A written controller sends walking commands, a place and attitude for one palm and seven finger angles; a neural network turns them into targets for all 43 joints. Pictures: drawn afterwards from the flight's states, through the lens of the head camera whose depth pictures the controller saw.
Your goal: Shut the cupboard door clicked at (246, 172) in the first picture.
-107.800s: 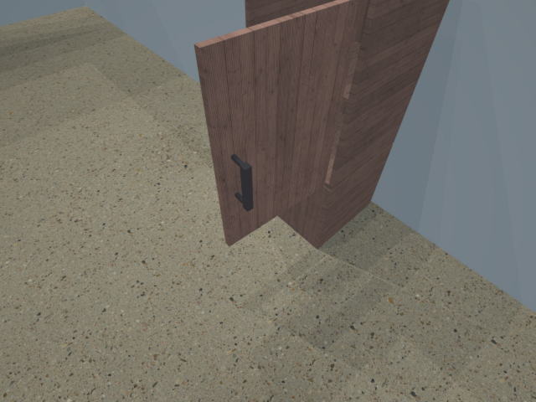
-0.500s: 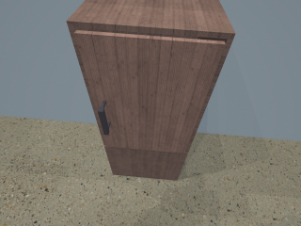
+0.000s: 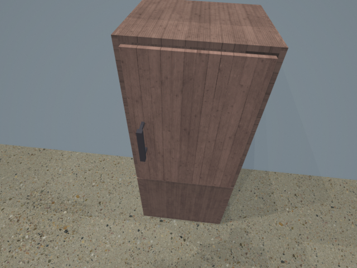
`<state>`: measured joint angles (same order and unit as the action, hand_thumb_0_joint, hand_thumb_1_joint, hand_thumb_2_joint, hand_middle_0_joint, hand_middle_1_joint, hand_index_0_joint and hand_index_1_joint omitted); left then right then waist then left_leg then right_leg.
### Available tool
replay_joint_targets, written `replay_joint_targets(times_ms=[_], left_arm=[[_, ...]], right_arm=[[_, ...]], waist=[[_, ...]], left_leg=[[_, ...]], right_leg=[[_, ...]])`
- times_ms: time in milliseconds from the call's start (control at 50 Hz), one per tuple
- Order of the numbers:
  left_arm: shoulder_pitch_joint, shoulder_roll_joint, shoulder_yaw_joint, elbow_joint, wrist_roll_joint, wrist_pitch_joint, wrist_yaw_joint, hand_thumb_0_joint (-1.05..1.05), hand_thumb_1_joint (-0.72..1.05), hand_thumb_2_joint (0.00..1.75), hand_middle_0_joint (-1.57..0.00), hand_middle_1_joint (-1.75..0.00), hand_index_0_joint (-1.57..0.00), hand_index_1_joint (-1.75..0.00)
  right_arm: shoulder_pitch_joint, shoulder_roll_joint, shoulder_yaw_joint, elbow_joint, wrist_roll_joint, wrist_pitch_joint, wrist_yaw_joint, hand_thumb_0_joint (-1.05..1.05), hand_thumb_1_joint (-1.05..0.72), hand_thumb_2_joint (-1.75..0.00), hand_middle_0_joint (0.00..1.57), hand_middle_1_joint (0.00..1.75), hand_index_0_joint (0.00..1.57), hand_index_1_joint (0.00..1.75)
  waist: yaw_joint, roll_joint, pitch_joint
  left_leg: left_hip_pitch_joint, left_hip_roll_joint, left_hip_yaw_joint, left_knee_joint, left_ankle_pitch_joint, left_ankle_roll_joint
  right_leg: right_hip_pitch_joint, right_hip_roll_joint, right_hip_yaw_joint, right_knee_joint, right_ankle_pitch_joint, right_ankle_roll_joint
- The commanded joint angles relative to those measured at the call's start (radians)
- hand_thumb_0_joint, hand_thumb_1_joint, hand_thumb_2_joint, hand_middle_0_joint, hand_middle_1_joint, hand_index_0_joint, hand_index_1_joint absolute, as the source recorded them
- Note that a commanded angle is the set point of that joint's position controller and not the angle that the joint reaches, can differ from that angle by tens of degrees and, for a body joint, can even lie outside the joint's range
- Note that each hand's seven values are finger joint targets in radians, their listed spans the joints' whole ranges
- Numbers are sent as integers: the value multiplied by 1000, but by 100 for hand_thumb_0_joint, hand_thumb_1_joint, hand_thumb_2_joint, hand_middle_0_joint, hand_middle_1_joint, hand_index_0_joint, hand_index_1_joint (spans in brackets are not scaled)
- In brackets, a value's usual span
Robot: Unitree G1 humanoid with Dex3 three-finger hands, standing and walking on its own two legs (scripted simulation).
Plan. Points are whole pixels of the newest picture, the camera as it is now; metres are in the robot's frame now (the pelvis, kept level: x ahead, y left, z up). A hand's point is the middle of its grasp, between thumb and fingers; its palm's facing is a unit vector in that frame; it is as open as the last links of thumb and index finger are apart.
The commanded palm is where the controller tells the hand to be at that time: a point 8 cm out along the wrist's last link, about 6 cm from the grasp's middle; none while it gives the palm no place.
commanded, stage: look again from close up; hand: left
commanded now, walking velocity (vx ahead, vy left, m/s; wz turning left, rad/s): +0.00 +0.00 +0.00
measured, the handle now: (142, 142) +0.54 +0.16 -0.08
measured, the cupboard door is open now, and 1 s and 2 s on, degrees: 0 0 0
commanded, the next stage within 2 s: shuffle to correct the standing spot in 0.04 s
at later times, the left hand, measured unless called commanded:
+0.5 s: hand out of the picture -0.04 +0.17 -0.18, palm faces +0.01 -0.98 -0.18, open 7.3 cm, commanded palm none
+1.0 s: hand out of the picture +0.15 +0.15 -0.17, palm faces -0.05 -0.97 -0.23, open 7.3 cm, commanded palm none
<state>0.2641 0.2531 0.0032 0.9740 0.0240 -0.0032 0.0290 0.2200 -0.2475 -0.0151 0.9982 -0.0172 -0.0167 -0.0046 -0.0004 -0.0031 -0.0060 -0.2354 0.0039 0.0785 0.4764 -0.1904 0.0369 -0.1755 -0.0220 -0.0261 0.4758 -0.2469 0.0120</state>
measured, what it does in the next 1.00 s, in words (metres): steps on the spot: right foot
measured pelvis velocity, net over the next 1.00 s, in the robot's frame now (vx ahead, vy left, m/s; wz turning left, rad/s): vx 0.08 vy -0.03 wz -0.06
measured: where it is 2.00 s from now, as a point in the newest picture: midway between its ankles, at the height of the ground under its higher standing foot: outside the picture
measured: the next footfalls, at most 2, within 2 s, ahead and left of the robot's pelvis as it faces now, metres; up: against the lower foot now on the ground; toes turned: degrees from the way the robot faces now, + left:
right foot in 0.92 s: +0.17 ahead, -0.16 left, +0.00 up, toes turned -10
right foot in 1.72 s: +0.06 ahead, -0.13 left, +0.00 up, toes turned -8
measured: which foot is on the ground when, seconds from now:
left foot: down 0.00-1.00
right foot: down 0.00-0.62, up 0.64-0.90, down 0.92-1.00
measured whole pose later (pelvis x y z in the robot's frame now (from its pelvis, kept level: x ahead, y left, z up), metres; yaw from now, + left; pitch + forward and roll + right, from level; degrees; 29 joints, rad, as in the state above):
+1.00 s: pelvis +0.08 -0.03 +0.00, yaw -3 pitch -1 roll +1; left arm 0.23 0.16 0.03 1.03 0.02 -0.01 0.04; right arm 0.40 -0.10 -0.02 1.14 -0.01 0.00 -0.03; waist -0.04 0.01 0.04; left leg -0.14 0.04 0.12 0.51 -0.34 -0.01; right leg -0.31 -0.07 -0.09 0.53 -0.20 0.00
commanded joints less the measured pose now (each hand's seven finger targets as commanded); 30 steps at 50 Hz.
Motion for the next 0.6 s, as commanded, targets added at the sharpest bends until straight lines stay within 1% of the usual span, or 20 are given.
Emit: replay_joint_targets(times_ms=[0,120,140,160,180,220,240,300,340,360,380,400,420,440,460,480,500,540,560,580], left_arm=[[9,154,33,-51,1,-20,0,0,90,90,-20,-30,-20,-30],[13,168,29,-24,2,-18,-4,0,90,90,-20,-30,-20,-30],[41,124,20,-5,0,-13,-3,0,90,90,-20,-30,-20,-30],[69,79,8,10,0,-4,-3,0,90,90,-20,-30,-20,-30],[91,63,6,17,2,3,-2,0,90,90,-20,-30,-20,-30],[114,61,11,16,7,16,-9,0,90,90,-20,-30,-20,-30],[129,59,14,17,8,21,-13,0,90,90,-20,-30,-20,-30],[158,31,14,22,8,21,-23,0,90,90,-20,-30,-20,-30],[192,13,16,31,8,19,-25,0,90,90,-20,-30,-20,-30],[207,12,19,35,8,15,-24,0,90,90,-20,-30,-20,-30],[220,20,21,39,9,9,-21,0,90,90,-20,-30,-20,-30],[231,28,23,41,8,3,-17,0,90,90,-20,-30,-20,-30],[241,44,30,45,5,-1,-11,0,90,90,-20,-30,-20,-30],[251,64,37,52,0,-7,-4,0,90,90,-20,-30,-20,-30],[255,70,43,57,-6,-14,1,0,90,90,-20,-30,-20,-30],[252,77,46,56,-7,-19,4,0,90,90,-20,-30,-20,-30],[234,67,48,53,-7,-20,4,0,90,90,-20,-30,-20,-30],[186,30,43,46,-6,-15,0,0,90,90,-20,-30,-20,-30],[165,-2,38,39,-7,-11,-5,0,90,90,-20,-30,-20,-30],[162,-38,33,29,-6,-11,-10,0,90,90,-20,-30,-20,-30]], right_arm=[[-14,-174,-39,-57,0,-15,-6,0,-90,-90,20,30,20,30],[-27,-197,-41,-40,3,-12,-2,0,-90,-90,20,30,20,30],[-12,-157,-31,-24,1,-7,-1,0,-90,-90,20,30,20,30],[11,-119,-21,-10,-2,2,-1,0,-90,-90,20,30,20,30],[32,-105,-18,-5,-2,10,-1,0,-90,-90,20,30,20,30],[33,-133,-29,-7,-5,23,-5,0,-90,-90,20,30,20,30],[30,-147,-34,-9,-5,26,-6,0,-90,-90,20,30,20,30],[40,-150,-40,-5,-3,23,-12,0,-90,-90,20,30,20,30],[42,-138,-41,-3,-1,22,-13,0,-90,-90,20,30,20,30],[43,-125,-41,-1,-1,22,-13,0,-90,-90,20,30,20,30],[45,-107,-38,-2,1,20,-11,0,-90,-90,20,30,20,30],[42,-83,-33,-4,2,19,-10,0,-90,-90,20,30,20,30],[42,-48,-27,-8,4,17,-7,0,-90,-90,20,30,20,30],[47,-14,-20,-10,5,13,-3,0,-90,-90,20,30,20,30],[43,0,-20,-10,5,8,-1,0,-90,-90,20,30,20,30],[54,12,-21,-8,6,5,2,0,-90,-90,20,30,20,30],[77,23,-21,0,7,2,2,0,-90,-90,20,30,20,30],[156,37,-22,30,8,-6,-3,0,-90,-90,20,30,20,30],[208,21,-26,52,6,-11,-9,0,-90,-90,20,30,20,30],[261,-22,-42,70,4,-14,-18,0,-90,-90,20,30,20,30]], waist=[[2,26,57],[2,37,58],[0,33,32],[-4,42,38],[-3,56,29],[-1,84,78],[4,99,95],[10,76,108],[18,75,109],[21,44,111],[24,4,115],[27,-44,135],[29,-130,156],[24,-207,145],[20,-198,139],[11,-171,125],[-4,-138,119],[-43,-79,119],[-56,13,132],[-68,136,140]], left_leg=[[-38,116,-171,-175,-157,6],[-48,120,-188,-211,-217,2],[-28,124,-183,-216,-249,-5],[-27,125,-180,-224,-304,-13],[-18,133,-182,-231,-350,-11],[-59,163,-199,-266,-484,-2],[-83,182,-209,-278,-517,7],[-81,211,-212,-266,-485,29],[-108,201,-187,-249,-497,28],[-120,183,-167,-221,-487,22],[-137,156,-141,-177,-467,14],[-164,114,-107,-104,-434,3],[-200,66,-56,2,-379,-11],[-217,28,9,117,-280,-22],[-203,29,22,186,-224,-22],[-184,33,19,203,-214,-20],[-145,35,13,177,-210,-17],[14,41,3,42,-197,-15],[85,83,-64,-46,-240,-3],[147,194,-227,-158,-338,41]], right_leg=[[-48,-72,91,-114,-23,-46],[-43,-78,83,-131,-47,-41],[-40,-76,79,-137,-78,-34],[-56,-65,72,-132,-122,-26],[-59,-52,62,-112,-154,-24],[-98,-20,28,-66,-216,-22],[-97,-6,12,-34,-196,-23],[-88,6,-9,5,-121,-32],[-58,3,-12,-13,-123,-35],[-44,-2,6,-40,-141,-41],[-41,-22,52,-79,-187,-51],[-58,-61,133,-134,-264,-71],[-66,-114,230,-201,-349,-99],[-46,-178,320,-266,-406,-132],[-62,-223,370,-298,-413,-159],[-62,-228,362,-288,-382,-171],[-90,-215,324,-262,-370,-166],[-212,-137,200,-163,-335,-127],[-282,-76,132,-66,-300,-98],[-374,-3,48,82,-246,-61]])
